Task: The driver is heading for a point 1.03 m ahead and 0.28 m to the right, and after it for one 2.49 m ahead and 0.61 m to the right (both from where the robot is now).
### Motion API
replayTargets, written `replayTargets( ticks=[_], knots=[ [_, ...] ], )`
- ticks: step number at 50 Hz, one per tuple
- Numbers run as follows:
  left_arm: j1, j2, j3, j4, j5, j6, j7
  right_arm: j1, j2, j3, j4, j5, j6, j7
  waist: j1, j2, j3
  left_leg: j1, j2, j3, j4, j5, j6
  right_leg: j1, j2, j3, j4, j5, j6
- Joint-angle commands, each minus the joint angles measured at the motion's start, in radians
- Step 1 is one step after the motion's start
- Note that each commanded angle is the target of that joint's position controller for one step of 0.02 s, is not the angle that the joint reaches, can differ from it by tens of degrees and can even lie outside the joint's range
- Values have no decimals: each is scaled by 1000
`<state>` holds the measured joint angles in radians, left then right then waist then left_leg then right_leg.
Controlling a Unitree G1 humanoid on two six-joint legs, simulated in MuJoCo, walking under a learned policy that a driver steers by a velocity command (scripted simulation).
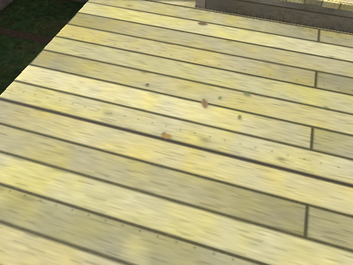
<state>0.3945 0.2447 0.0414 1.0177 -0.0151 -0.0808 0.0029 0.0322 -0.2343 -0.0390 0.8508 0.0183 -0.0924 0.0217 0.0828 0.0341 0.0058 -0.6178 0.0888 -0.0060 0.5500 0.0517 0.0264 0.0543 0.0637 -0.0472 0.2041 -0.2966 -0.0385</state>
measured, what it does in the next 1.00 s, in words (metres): walks ahead, turning right: left foot, then right foot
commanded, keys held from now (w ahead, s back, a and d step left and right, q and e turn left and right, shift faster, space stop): w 0.28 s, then w+e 0.72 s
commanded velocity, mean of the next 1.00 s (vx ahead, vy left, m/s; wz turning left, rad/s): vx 0.50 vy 0.00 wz -0.30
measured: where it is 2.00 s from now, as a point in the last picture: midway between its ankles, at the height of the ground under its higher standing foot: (273, 145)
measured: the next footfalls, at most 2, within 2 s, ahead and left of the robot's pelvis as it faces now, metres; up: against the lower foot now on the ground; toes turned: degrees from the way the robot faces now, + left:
left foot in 0.08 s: +0.23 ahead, +0.13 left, +0.00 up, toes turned +2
right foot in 0.62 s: +0.53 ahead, -0.12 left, +0.00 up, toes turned -11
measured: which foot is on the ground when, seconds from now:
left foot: up 0.00-0.06, down 0.08-0.62, up 0.64-1.00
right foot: down 0.00-0.10, up 0.12-0.60, down 0.62-1.00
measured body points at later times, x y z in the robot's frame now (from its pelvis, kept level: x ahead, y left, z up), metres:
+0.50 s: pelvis +0.29 +0.03 +0.00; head +0.30 +0.03 +0.45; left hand +0.47 +0.26 -0.11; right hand +0.27 -0.24 -0.13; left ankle +0.19 +0.13 -0.74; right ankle +0.47 -0.13 -0.69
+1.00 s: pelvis +0.57 -0.06 +0.01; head +0.60 -0.09 +0.46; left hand +0.70 +0.20 -0.10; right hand +0.70 -0.37 -0.08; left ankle +0.81 +0.05 -0.68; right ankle +0.49 -0.11 -0.74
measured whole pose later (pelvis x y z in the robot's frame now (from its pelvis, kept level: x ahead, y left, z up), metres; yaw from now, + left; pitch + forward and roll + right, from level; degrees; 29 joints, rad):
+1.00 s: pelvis +0.57 -0.06 +0.01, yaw -21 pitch +3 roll +0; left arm 0.34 0.26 0.07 0.81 -0.02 -0.06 0.01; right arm 0.02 -0.28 -0.06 0.76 0.00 -0.11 0.00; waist 0.07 0.04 0.02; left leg -0.65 0.07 -0.10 0.58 0.05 -0.04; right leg -0.12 0.12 0.14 0.33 -0.25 -0.09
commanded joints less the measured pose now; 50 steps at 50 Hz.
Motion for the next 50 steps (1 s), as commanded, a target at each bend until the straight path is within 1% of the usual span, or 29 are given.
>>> replayTargets(
  ticks=[1, 2, 3, 4, 5, 6, 7, 8, 9, 11, 13, 15, 21, 26, 27, 29, 30, 31, 32, 33, 34, 35, 36, 37, 38, 41, 43, 46, 50],
  knots=[
    [33, 174, 40, -20, -3, 11, 8, -83, -94, -18, -90, 5, -25, 17, -39, -99, 62, 3, -24, 12, -51, -99, 35, 37, -329, 139, 38, 456, -139],
    [10, 183, 42, -27, -2, 16, 8, -15, -121, -31, -76, 4, -27, 17, -83, -116, 16, 116, -57, 40, -62, -127, 54, 36, -316, 122, 120, 630, -125],
    [-8, 168, 36, -35, 3, 22, 8, 139, -163, -55, -29, 3, -28, 12, -160, -110, -76, 324, -88, 65, -77, -115, 83, -3, -266, 82, 296, 762, -101],
    [-11, 134, 19, -61, 16, 20, 7, 339, -235, -79, 17, -8, -27, 3, -231, -52, -227, 647, 42, -77, -35, -95, 147, -193, -211, 39, 581, 608, -66],
    [113, 3, -20, -68, 17, -3, -6, 449, -324, -102, 49, -17, -18, 3, -186, 204, -380, 1040, 289, -557, -113, -285, 313, -624, -24, 12, 977, 72, 12],
    [77, 67, -7, -54, -2, -31, -10, 445, -228, -73, 44, -15, -17, 4, -207, 180, -406, 1052, 309, -731, -234, -345, 307, -747, -21, 170, 1106, -263, -6],
    [-24, 149, 16, -88, -30, -46, -13, 351, -181, -56, 31, -10, -18, 2, -189, 137, -245, 919, 275, -571, -246, -326, 249, -826, -82, 167, 1146, -204, -25],
    [-84, 151, 17, -104, -32, -51, -8, 254, -153, -45, 7, -11, -17, 1, -156, 60, -152, 758, 238, -433, -271, -234, 222, -804, -140, 133, 1107, -106, -28],
    [-116, 140, 22, -107, -16, -46, -1, 196, -122, -36, -1, -17, -18, 5, -128, 11, -82, 619, 197, -338, -310, -160, 207, -765, -173, 117, 1041, -41, -23],
    [-77, 96, 25, -98, -6, -17, 3, 167, -92, -28, 7, -27, -23, 12, -73, 48, -47, 478, 142, -234, -373, -112, 193, -654, -211, 119, 960, 25, -14],
    [-74, 70, 24, -100, -2, 2, 6, 194, -115, -34, 27, -23, -28, 8, -57, 39, -21, 431, 131, -173, -409, -47, 210, -656, -218, 105, 907, 62, 3],
    [-138, 75, 27, -125, 3, 8, 7, 224, -142, -42, 43, -26, -28, -5, -64, 22, 7, 448, 135, -130, -431, -5, 215, -728, -224, 105, 813, 149, 23],
    [-327, 50, 17, -184, -4, 3, -16, 286, -160, -44, 74, -24, -23, -31, -125, 22, 51, 501, 114, 31, -466, -24, 158, -720, -177, 72, 494, 417, 14],
    [-430, 53, 13, -251, -7, 3, -46, 334, -167, -51, 104, -13, 1, -38, -150, 8, 88, 698, 183, 88, -398, 43, 133, -787, -155, 59, 398, 331, -27],
    [-434, 58, 14, -263, -7, 2, -54, 327, -175, -55, 102, -10, 9, -40, -143, 14, 85, 726, 193, 99, -365, 105, 124, -782, -147, 43, 392, 283, -39],
    [-390, 88, 29, -274, -5, 3, -64, 294, -205, -64, 85, -9, 23, -48, -103, 44, 36, 747, 195, 134, -238, 419, 99, -667, -92, -20, 395, 178, -70],
    [-298, 117, 47, -260, -5, 6, -65, 280, -214, -66, 76, -10, 33, -53, -50, 55, -25, 734, 180, 158, -99, 578, 82, -536, -49, -54, 391, 151, -91],
    [-138, 168, 78, -219, -7, 8, -60, 272, -205, -61, 63, -12, 42, -58, 27, 31, -111, 656, 133, 191, 118, 604, 50, -314, -2, -59, 347, 185, -124],
    [25, 269, 112, -193, -6, 15, -40, 292, -181, -46, 31, -30, 35, -61, 72, -112, -227, 393, 82, 205, 456, 284, 5, 3, -173, 221, 335, 201, -199],
    [19, 323, 115, -198, -14, 11, -42, 390, -33, 0, 0, -47, -1, -36, -36, -319, -335, -32, -141, 72, 764, -602, -47, 319, -385, 780, 195, -3, -378],
    [44, 237, 91, -207, -8, 7, -40, 278, -130, -19, -10, -5, -43, -22, 32, -206, -350, -147, -109, -96, 846, -614, -17, 345, -385, 837, 100, -49, -345],
    [-3, 194, 81, -212, -2, 1, -36, 195, -164, -28, -40, 23, -65, -15, 31, -165, -220, -214, -64, -89, 829, -521, 8, 247, -356, 692, 95, 33, -301],
    [-76, 173, 73, -234, -2, -2, -35, 163, -160, -28, -44, 12, -73, -22, -6, -56, -146, -173, -19, -81, 755, -436, 15, 94, -317, 577, 88, 138, -274],
    [-139, 148, 65, -253, 4, -3, -35, 156, -165, -38, -44, -10, -70, -29, -47, -25, -97, -104, 10, -78, 673, -391, 6, -49, -288, 496, 71, 241, -262],
    [-172, 127, 57, -270, 14, -3, -32, 168, -167, -44, -48, -18, -57, -31, -81, -40, -85, -31, 30, -87, 631, -369, -1, -134, -262, 454, 46, 301, -259],
    [-161, 153, 63, -277, 4, -5, -17, 165, -133, -45, -67, -32, -23, -37, -104, -62, -47, 2, 29, -61, 491, -319, -46, -249, -226, 370, 4, 389, -266],
    [-122, 180, 71, -273, 0, -4, -1, 87, -121, -42, -99, -37, -16, -41, -84, -65, -18, -23, 11, -47, 353, -203, -74, -276, -201, 331, -5, 409, -250],
    [-80, 181, 72, -267, -7, 8, 11, -22, -93, -32, -134, -32, -22, -32, -43, -94, -5, 35, -39, -39, 117, -7, -79, -303, -145, 284, 16, 343, -197],
    [-22, 178, 73, -250, -13, 18, 13, -118, -106, -30, -180, -14, -34, -16, -5, -120, 3, 90, -80, -49, -28, 54, -68, -258, -166, 350, 61, 265, -171]
  ],
)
